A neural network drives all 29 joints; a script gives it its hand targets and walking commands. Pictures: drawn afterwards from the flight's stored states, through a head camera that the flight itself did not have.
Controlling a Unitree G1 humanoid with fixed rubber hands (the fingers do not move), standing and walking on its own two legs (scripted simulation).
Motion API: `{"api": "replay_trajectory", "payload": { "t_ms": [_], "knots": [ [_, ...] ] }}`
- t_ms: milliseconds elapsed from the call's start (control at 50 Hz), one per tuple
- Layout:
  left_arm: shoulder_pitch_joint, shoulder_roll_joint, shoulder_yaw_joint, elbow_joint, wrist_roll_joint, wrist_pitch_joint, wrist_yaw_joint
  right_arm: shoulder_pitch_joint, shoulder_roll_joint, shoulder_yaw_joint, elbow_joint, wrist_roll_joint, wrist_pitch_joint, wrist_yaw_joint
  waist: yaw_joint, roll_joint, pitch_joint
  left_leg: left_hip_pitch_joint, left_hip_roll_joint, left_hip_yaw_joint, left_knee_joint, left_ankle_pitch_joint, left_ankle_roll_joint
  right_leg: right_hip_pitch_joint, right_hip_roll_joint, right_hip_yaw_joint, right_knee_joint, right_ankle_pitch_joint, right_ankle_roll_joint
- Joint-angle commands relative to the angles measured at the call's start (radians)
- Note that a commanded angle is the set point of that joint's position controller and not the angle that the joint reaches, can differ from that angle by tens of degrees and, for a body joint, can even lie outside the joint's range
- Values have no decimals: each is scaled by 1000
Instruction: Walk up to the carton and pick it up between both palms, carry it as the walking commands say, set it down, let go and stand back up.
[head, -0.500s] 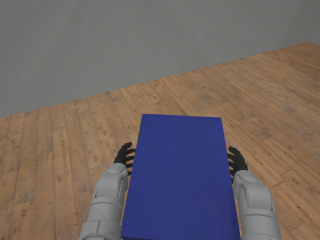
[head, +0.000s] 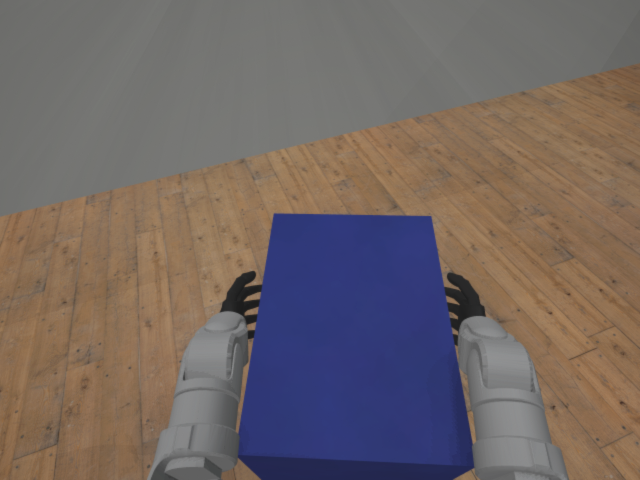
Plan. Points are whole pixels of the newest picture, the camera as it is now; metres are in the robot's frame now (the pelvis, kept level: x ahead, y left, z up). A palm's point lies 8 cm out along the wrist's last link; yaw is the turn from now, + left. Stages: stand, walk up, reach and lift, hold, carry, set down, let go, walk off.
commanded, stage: reach and lift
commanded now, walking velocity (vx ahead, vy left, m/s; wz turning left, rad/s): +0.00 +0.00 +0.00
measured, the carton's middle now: (348, 356) +0.29 -0.01 -0.03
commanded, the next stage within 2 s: hold in 0.76 s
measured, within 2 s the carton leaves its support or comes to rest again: neither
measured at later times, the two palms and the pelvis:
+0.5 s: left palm (229, 326) +0.30 +0.15 +0.04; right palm (466, 319) +0.30 -0.16 +0.04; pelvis +0.02 -0.01 +0.00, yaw +0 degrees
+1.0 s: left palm (233, 338) +0.29 +0.14 +0.03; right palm (474, 334) +0.28 -0.17 +0.04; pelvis +0.01 -0.01 +0.00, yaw -1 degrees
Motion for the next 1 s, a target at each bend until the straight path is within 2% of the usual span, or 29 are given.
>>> {"api": "replay_trajectory", "payload": {
  "t_ms": [0, 60, 80, 100, 120, 140, 160, 180, 200, 220, 260, 280, 300, 360, 380, 420, 440, 480, 500, 520, 640, 700, 720, 800, 820, 840, 860, 880, 980],
  "knots": [
    [-774, -993, -575, -176, -238, -85, -234, -793, 1016, 681, -79, 296, -50, 248, 57, -82, -393, 24, -30, 81, -105, -55, 20, 71, 48, -62, -103, -66, -21],
    [-756, -1032, -600, -189, -244, -82, -233, -766, 1034, 695, -99, 312, -48, 249, 37, -64, -438, 46, -29, 72, -90, 23, 16, 93, 57, -63, -87, 25, -21],
    [-717, -1037, -572, -152, -228, -72, -233, -803, 1010, 695, -121, 315, -45, 247, 55, -22, -443, 48, -32, 77, -87, 24, 16, 91, 51, -57, -83, 17, -26],
    [-727, -1039, -595, -180, -245, -69, -231, -779, 1019, 698, -111, 321, -40, 251, 42, -17, -470, 61, -32, 75, -83, 54, 11, 95, 55, -61, -78, 53, -24],
    [-719, -1026, -589, -185, -246, -70, -229, -763, 1027, 709, -102, 323, -41, 248, 55, -49, -498, 82, -31, 72, -79, 103, 12, 103, 59, -62, -76, 92, -16],
    [-719, -1034, -595, -190, -250, -61, -228, -730, 1014, 690, -86, 315, -30, 248, 42, -11, -477, 88, -27, 69, -91, 95, 7, 91, 59, -63, -79, 87, -22],
    [-716, -1019, -592, -200, -241, -53, -225, -712, 1014, 676, -49, 308, -26, 252, 56, 1, -458, 76, -34, 79, -98, 89, 2, 98, 59, -60, -86, 80, -23],
    [-701, -1004, -566, -165, -227, -46, -227, -730, 1005, 667, -56, 305, -22, 253, 68, -12, -427, 74, -35, 83, -95, 61, 6, 74, 57, -58, -92, 42, -25],
    [-696, -1024, -584, -167, -244, -45, -229, -750, 1004, 684, -81, 309, -21, 251, 47, -39, -422, 83, -31, 79, -92, 71, 13, 66, 60, -65, -90, 48, -19],
    [-724, -1021, -598, -186, -244, -42, -230, -683, 988, 639, -25, 292, -17, 252, 23, 17, -402, 81, -29, 76, -101, 55, 3, 49, 58, -61, -95, 35, -30],
    [-699, -1031, -617, -212, -256, -36, -232, -686, 994, 672, -75, 304, -21, 250, 40, 36, -438, 82, -34, 76, -99, 100, -4, 103, 61, -61, -88, 96, -27],
    [-675, -1020, -607, -197, -250, -29, -228, -637, 983, 641, -27, 288, -11, 247, 10, 22, -395, 88, -34, 72, -103, 109, 0, 79, 60, -64, -95, 114, -26],
    [-657, -1013, -604, -207, -250, -24, -234, -652, 997, 665, -71, 296, -10, 244, 28, 7, -438, 106, -39, 74, -97, 126, 1, 104, 60, -62, -94, 129, -22],
    [-636, -1026, -642, -262, -278, -22, -236, -602, 994, 679, -114, 298, -9, 237, 4, -7, -411, 130, -37, 64, -101, 208, 1, 109, 66, -61, -96, 214, -17],
    [-620, -1003, -639, -271, -273, -17, -232, -594, 993, 684, -112, 305, -4, 237, 22, 24, -415, 125, -41, 75, -100, 213, -4, 126, 63, -58, -93, 246, -15],
    [-575, -994, -634, -277, -281, -11, -233, -558, 988, 690, -127, 301, 4, 228, 23, -33, -370, 107, -41, 66, -109, 229, 3, 139, 67, -58, -99, 277, -10],
    [-592, -975, -637, -295, -280, -14, -235, -541, 987, 688, -125, 298, 2, 226, 32, -2, -374, 103, -42, 69, -109, 229, 1, 150, 64, -53, -99, 289, -10],
    [-579, -975, -632, -290, -274, -7, -236, -529, 971, 692, -140, 289, 10, 217, 19, -25, -338, 100, -42, 69, -120, 185, 4, 142, 62, -52, -112, 245, -6],
    [-552, -957, -618, -272, -272, -7, -237, -538, 969, 693, -132, 294, 12, 218, 33, -52, -312, 83, -35, 66, -127, 168, 8, 143, 66, -58, -114, 200, -9],
    [-557, -969, -643, -309, -275, -13, -235, -508, 963, 702, -154, 291, 13, 216, 17, -21, -325, 82, -41, 67, -120, 170, 9, 142, 63, -54, -115, 201, -12],
    [-524, -962, -705, -386, -312, -19, -230, -469, 973, 775, -255, 320, 3, 200, 30, -62, -404, 145, -37, 53, -103, 269, 4, 156, 70, -49, -98, 299, -3],
    [-494, -948, -711, -405, -294, -20, -224, -471, 959, 795, -284, 328, -1, 200, 51, -27, -434, 133, -41, 57, -108, 290, -1, 170, 71, -51, -90, 305, -1],
    [-501, -933, -705, -389, -295, -11, -219, -431, 943, 752, -231, 307, 10, 197, 26, -13, -375, 140, -36, 57, -114, 248, -3, 132, 67, -45, -103, 278, -9],
    [-500, -924, -669, -330, -266, -2, -216, -445, 914, 719, -176, 289, 15, 204, 34, 30, -315, 78, -36, 66, -130, 134, -5, 132, 68, -58, -113, 151, -20],
    [-514, -920, -686, -359, -274, -10, -218, -433, 930, 730, -187, 291, 10, 205, 27, -18, -295, 94, -34, 66, -129, 126, 4, 105, 66, -53, -121, 137, -17],
    [-517, -914, -677, -349, -263, -9, -218, -447, 915, 716, -177, 290, 7, 209, 33, 26, -302, 106, -35, 71, -127, 112, -4, 86, 64, -50, -117, 115, -22],
    [-520, -933, -686, -350, -274, -9, -215, -461, 932, 720, -185, 295, 5, 209, 30, -4, -298, 94, -30, 65, -126, 105, 0, 85, 69, -55, -114, 101, -24],
    [-548, -943, -686, -350, -274, -11, -219, -483, 926, 716, -200, 286, 0, 211, 26, 25, -326, 80, -36, 67, -123, 94, 0, 96, 64, -52, -107, 103, -28],
    [-557, -953, -677, -339, -282, -13, -218, -529, 954, 736, -212, 304, -1, 217, 44, -12, -371, 111, -30, 65, -107, 112, -1, 88, 69, -57, -92, 100, -25]
  ]
}}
